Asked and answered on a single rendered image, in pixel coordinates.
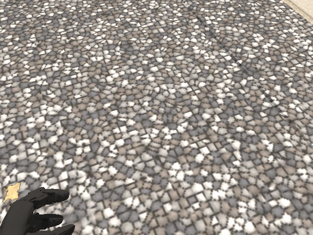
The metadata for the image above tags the robot left hand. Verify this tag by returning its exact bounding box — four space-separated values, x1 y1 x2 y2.
0 187 75 235

